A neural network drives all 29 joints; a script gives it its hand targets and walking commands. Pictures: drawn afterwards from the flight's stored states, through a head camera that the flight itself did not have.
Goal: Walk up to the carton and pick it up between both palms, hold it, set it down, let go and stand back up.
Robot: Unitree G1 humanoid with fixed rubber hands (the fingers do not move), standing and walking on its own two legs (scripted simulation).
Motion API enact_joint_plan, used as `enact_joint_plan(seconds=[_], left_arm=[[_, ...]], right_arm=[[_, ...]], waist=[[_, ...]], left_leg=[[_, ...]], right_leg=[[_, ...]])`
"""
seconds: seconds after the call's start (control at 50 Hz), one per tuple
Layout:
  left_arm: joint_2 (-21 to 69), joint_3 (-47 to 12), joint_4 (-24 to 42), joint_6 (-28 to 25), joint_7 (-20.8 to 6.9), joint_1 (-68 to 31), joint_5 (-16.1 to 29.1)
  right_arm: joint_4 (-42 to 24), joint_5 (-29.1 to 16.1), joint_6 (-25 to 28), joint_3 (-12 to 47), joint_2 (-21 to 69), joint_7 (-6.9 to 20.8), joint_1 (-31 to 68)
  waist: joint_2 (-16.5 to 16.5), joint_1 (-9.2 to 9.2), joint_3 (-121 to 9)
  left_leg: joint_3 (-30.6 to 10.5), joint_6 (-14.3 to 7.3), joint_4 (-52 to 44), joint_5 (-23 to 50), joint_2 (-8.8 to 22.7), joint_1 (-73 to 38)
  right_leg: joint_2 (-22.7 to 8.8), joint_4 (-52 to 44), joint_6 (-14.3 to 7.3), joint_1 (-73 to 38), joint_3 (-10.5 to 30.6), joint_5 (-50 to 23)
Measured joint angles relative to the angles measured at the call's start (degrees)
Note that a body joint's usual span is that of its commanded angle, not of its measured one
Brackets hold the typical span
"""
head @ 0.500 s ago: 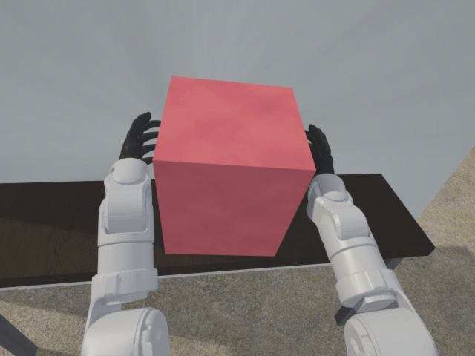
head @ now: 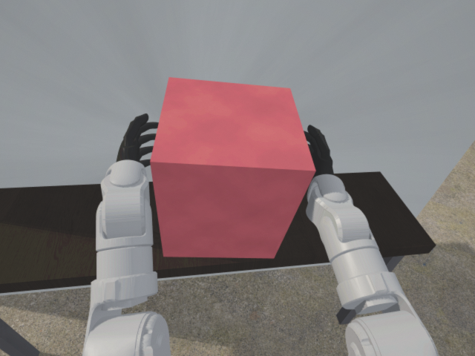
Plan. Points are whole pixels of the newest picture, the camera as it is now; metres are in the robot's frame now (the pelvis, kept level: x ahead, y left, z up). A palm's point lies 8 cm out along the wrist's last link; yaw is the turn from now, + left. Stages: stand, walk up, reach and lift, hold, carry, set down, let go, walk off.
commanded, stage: hold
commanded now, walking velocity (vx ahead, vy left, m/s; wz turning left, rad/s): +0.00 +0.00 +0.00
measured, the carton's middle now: (225, 174) +0.39 +0.01 +0.13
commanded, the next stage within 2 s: none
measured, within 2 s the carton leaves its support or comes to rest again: neither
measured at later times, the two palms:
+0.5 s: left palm (129, 164) +0.35 +0.16 +0.19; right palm (317, 173) +0.35 -0.13 +0.17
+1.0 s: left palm (128, 164) +0.35 +0.17 +0.19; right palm (317, 170) +0.35 -0.13 +0.18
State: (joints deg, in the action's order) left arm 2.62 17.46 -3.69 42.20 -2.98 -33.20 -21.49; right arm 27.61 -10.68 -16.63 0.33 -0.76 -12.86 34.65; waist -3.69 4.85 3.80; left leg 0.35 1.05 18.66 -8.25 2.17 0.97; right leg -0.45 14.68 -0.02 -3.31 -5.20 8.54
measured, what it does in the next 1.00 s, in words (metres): stands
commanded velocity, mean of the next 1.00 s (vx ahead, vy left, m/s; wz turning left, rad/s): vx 0.00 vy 0.00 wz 0.00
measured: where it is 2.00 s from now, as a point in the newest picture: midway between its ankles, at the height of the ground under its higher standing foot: outside the picture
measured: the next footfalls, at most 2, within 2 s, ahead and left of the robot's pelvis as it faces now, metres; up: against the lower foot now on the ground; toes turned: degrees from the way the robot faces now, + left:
none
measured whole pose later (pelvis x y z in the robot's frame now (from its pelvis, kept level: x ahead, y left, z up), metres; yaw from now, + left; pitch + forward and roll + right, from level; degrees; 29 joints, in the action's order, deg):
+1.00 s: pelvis +0.00 +0.00 +0.00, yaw +0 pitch -11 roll -1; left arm 2.8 18.8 -2.7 42.3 -4.5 -33.0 -22.9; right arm 27.7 -10.9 -16.2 1.4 -0.5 -13.7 35.0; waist -4.6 4.7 4.7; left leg 0.2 1.4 18.4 -8.5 2.4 -1.2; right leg -0.2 14.1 -0.2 -5.7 -5.4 8.7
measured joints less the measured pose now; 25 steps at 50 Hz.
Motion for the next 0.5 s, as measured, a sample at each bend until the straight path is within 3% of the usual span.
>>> enact_joint_plan(seconds=[0.5], left_arm=[[-0.43,1.46,-0.95,0.32,-1.77,-1.06,-0.93]], right_arm=[[0.28,0.67,-0.64,-0.15,0.94,-0.88,0.64]], waist=[[-0.47,-0.28,0.75]], left_leg=[[-0.11,0.19,-0.86,0.58,0.07,-1.20]], right_leg=[[0.09,0.03,-0.23,-0.82,-0.10,-0.04]])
